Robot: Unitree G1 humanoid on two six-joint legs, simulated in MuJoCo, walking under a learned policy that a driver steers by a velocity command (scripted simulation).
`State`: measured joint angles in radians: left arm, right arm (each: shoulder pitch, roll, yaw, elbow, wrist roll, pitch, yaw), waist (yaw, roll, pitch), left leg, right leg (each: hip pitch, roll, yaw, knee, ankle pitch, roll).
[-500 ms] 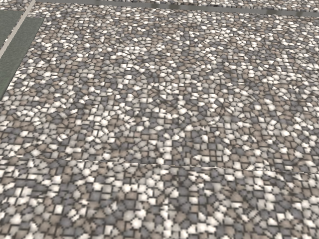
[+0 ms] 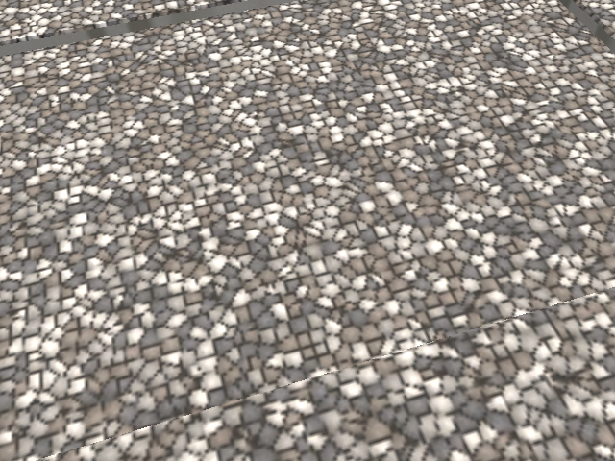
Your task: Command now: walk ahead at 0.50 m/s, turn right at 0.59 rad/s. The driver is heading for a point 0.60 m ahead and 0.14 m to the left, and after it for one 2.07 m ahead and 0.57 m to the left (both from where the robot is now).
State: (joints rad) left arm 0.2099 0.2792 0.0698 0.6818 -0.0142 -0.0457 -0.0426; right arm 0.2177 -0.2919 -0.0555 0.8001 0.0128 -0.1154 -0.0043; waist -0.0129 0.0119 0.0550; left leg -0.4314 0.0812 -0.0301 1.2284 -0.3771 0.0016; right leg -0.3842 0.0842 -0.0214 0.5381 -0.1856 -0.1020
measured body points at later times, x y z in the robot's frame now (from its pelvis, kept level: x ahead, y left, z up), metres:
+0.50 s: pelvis +0.29 +0.06 -0.01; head +0.33 +0.07 +0.44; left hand +0.32 +0.35 -0.13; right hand +0.50 -0.18 -0.10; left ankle +0.38 +0.15 -0.73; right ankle +0.10 -0.07 -0.65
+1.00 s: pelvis +0.59 +0.06 -0.04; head +0.60 +0.06 +0.41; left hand +0.72 +0.38 -0.09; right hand +0.73 -0.20 -0.16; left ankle +0.39 +0.14 -0.72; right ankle +0.71 -0.01 -0.78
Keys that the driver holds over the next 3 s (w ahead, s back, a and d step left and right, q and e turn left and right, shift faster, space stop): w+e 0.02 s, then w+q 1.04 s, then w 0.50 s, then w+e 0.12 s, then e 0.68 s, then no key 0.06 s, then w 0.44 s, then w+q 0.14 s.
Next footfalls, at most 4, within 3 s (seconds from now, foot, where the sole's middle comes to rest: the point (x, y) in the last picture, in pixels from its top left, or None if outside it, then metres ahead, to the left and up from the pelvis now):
0.44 left None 0.42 0.15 -0.77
0.98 right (322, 340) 0.74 0.00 -0.82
1.50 left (190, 283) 0.91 0.34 -0.82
1.98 right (236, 194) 1.22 0.24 -0.82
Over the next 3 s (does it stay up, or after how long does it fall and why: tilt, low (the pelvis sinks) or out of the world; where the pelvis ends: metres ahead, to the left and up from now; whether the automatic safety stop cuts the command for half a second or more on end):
stays up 1.22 0.29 -0.04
